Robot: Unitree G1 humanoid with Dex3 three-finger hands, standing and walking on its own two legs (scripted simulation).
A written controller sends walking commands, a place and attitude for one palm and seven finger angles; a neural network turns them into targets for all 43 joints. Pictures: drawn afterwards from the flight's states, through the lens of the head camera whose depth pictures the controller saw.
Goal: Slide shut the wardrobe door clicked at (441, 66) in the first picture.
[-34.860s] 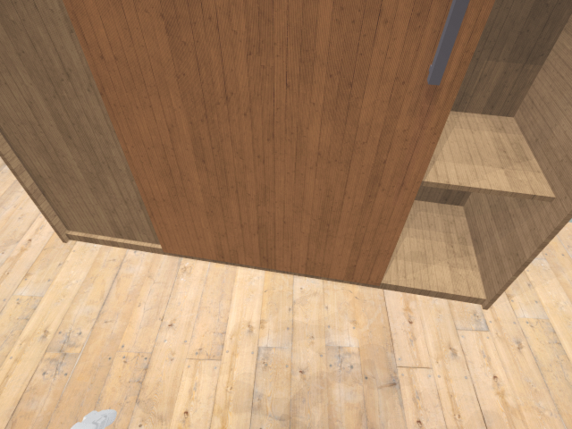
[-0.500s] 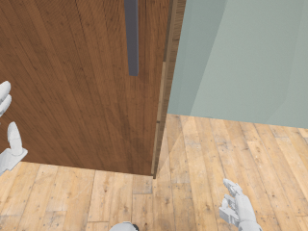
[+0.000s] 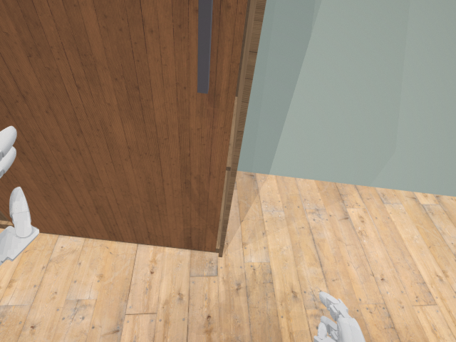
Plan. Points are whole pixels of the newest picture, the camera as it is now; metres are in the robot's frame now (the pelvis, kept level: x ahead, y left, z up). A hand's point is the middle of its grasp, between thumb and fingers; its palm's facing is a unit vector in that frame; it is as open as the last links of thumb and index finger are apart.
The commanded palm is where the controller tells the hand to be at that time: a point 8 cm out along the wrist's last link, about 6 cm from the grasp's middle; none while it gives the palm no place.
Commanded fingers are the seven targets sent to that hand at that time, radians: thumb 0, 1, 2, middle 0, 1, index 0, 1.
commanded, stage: stop stepping back and stand still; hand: left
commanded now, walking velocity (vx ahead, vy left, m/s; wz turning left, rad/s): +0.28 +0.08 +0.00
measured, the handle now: (206, 30) +0.61 +0.10 +0.26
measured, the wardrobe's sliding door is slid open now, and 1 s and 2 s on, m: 0.01 0.01 0.01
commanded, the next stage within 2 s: let the arm hang, fingers relaxed in 0.56 s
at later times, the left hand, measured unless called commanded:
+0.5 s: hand out of the picture +0.13 +0.25 +0.18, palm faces +0.46 -0.79 -0.41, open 7.4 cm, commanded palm +0.07 +0.30 +0.18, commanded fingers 0.00 0.90 0.90 -0.20 -0.30 -0.20 -0.30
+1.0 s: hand out of the picture +0.00 +0.15 -0.17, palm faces +0.11 -0.99 -0.13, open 7.0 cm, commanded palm none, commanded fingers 0.00 0.90 0.90 -0.20 -0.30 -0.20 -0.30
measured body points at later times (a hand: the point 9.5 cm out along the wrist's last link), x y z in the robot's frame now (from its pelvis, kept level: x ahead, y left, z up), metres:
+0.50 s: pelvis -0.06 -0.01 -0.01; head -0.08 +0.01 +0.44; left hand +0.10 +0.29 +0.20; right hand +0.09 -0.25 -0.09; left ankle -0.07 +0.12 -0.72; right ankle -0.05 -0.11 -0.74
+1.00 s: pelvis -0.08 -0.02 -0.02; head -0.08 +0.00 +0.43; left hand +0.00 +0.20 -0.16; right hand -0.01 -0.27 -0.15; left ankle -0.08 +0.08 -0.73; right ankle +0.01 -0.12 -0.74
